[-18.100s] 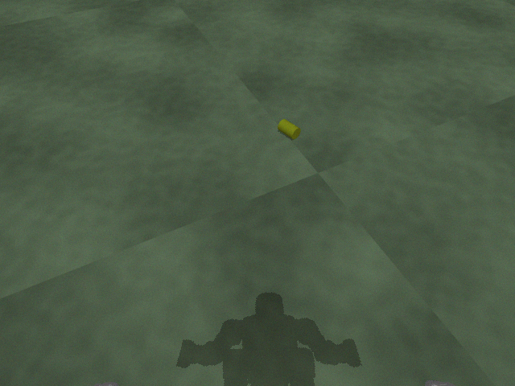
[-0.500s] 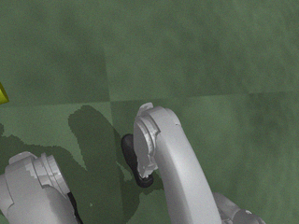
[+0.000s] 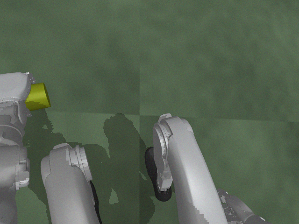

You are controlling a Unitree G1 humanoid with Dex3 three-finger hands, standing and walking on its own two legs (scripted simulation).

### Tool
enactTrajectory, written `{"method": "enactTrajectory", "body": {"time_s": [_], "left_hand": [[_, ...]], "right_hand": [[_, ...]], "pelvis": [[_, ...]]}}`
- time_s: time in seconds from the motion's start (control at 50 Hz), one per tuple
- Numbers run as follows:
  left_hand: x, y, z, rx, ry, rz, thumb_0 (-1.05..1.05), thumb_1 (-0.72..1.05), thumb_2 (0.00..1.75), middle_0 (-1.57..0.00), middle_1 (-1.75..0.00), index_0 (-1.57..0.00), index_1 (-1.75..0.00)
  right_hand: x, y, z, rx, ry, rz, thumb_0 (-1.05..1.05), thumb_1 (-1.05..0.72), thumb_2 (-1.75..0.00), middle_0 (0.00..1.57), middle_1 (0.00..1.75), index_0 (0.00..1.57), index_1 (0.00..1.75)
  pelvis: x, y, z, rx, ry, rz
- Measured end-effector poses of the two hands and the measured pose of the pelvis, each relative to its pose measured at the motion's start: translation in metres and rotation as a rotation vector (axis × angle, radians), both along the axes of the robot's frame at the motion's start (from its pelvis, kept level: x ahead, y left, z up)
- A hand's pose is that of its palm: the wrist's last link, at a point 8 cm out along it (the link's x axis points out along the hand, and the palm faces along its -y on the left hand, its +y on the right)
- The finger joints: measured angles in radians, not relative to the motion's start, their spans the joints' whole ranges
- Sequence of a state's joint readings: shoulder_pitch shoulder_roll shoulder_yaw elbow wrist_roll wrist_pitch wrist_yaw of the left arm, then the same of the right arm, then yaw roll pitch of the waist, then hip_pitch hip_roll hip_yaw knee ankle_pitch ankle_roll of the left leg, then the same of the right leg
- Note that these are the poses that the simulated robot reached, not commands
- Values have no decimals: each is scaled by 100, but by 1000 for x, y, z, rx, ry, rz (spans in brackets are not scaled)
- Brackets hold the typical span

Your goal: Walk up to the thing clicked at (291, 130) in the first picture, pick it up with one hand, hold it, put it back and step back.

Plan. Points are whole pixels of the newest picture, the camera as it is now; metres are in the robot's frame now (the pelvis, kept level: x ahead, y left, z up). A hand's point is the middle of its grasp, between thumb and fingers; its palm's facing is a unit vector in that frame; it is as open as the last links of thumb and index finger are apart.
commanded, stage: settle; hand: left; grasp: from above
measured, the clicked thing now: (24, 99) +0.47 +0.26 -0.23
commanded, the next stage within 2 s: lift in 0.28 s
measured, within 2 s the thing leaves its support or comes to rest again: neither
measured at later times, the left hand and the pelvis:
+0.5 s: hand (14, 98) +0.44 +0.25 -0.14, palm faces -0.42 -0.05 -0.90, open 9.9 cm; pelvis -0.01 -0.01 +0.02, yaw +4 degrees
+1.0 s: hand out of the picture +0.39 +0.27 -0.01, palm faces -0.46 -0.09 -0.88, open 10.0 cm; pelvis -0.01 +0.00 +0.12, yaw +6 degrees
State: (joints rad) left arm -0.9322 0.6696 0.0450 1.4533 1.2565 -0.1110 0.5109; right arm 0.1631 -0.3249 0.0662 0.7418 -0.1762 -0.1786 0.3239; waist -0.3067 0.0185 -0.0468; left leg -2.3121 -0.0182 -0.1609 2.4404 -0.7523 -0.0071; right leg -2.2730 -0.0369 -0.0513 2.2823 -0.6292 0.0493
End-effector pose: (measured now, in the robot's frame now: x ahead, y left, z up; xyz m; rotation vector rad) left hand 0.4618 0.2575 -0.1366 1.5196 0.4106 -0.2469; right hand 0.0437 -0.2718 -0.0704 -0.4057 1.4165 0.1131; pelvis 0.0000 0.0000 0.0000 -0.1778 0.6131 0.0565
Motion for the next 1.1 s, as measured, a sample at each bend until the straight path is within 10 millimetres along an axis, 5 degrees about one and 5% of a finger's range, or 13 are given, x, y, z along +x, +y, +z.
{"method": "enactTrajectory", "body": {"time_s": [0.18,0.58,0.84,1.1], "left_hand": [[-10,4,34,-10,75,56,-3,3,31,-87,-21,-84,-23],[-12,1,70,-9,17,0,-3,3,30,-89,-17,-86,-21],[-32,17,136,-19,88,41,-2,0,35,-89,-18,-86,-23],[-81,12,225,-50,32,9,-2,-1,37,-89,-20,-86,-24]], "right_hand": [[22,-8,-8,13,-64,1,0,-91,-90,20,30,20,30],[-7,-15,15,-112,-17,-136,1,-90,-90,20,30,20,30],[17,-6,48,-80,-80,-162,1,-90,-90,20,30,21,30],[76,-4,109,-79,-243,-154,1,-90,-90,20,30,21,30]], "pelvis": [[-8,-8,13,45,-15,18],[-10,-7,34,58,15,26],[-8,-3,79,66,18,35],[-8,-4,145,96,-28,45]]}}
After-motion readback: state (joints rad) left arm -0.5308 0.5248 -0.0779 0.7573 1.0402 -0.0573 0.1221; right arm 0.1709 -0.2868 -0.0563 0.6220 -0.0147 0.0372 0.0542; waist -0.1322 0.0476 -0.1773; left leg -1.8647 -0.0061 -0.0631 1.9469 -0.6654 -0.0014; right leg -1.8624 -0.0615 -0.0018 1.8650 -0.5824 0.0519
